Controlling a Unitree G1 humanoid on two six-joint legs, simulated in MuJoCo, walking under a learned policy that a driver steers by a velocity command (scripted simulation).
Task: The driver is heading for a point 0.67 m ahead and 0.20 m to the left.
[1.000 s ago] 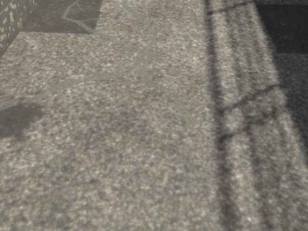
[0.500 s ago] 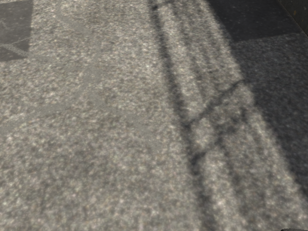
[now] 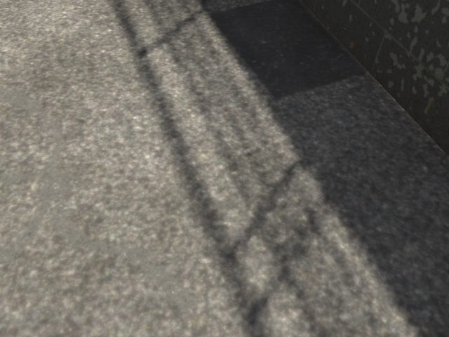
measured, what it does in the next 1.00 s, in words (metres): walks ahead, turning left: right foot, then left foot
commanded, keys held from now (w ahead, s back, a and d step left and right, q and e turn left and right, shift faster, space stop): no key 0.14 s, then q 0.76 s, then no key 0.10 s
